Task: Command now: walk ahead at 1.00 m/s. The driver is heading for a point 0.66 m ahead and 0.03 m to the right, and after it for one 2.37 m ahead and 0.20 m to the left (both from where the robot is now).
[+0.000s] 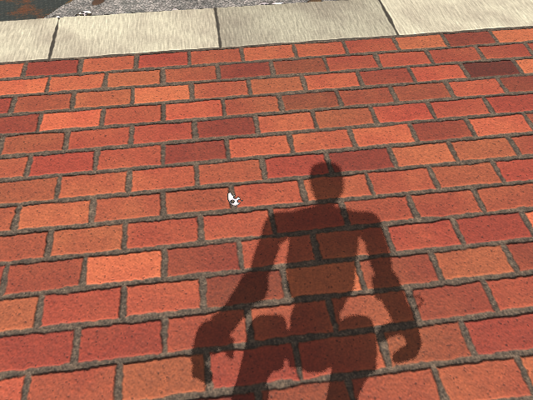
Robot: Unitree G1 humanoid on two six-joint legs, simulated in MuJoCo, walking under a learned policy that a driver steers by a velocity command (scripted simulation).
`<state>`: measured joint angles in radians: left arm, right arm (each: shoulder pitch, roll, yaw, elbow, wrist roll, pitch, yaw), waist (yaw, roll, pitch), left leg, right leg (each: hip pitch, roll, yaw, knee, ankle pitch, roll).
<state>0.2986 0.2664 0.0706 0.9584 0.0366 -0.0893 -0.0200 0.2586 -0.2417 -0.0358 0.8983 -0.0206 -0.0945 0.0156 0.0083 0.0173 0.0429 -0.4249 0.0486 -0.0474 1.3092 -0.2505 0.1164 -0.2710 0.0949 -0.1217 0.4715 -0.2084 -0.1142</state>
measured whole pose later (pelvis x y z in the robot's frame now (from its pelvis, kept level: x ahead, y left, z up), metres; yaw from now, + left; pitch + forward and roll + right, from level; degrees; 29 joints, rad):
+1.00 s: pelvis +0.79 +0.03 +0.00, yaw +0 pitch +1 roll -1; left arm 0.16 0.23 0.01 0.91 0.04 -0.07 -0.02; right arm 0.12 -0.25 -0.02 0.90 0.00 -0.01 -0.04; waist 0.03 0.02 0.04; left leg -0.48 0.07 -0.08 0.84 -0.37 -0.05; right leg -0.38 0.09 -0.03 0.41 -0.05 -0.09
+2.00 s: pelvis +0.88 +0.08 +0.00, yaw +0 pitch -1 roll +0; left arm 0.18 0.20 0.04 1.09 0.00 0.01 0.04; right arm 0.22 -0.19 -0.03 1.09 0.00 -0.01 -0.04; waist 0.00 0.00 0.04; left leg -0.18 -0.01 0.00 0.51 -0.31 0.01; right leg -0.24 -0.01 0.02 0.51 -0.25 0.01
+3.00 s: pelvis +1.00 +0.01 +0.00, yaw +0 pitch +3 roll +0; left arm 0.35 0.19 0.05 1.03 0.04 -0.09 -0.01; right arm 0.23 -0.24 -0.06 0.94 -0.05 -0.08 0.04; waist 0.03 0.04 -0.05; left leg -0.53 0.06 -0.02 1.18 -0.23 0.10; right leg -0.23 0.01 -0.10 0.49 -0.31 -0.04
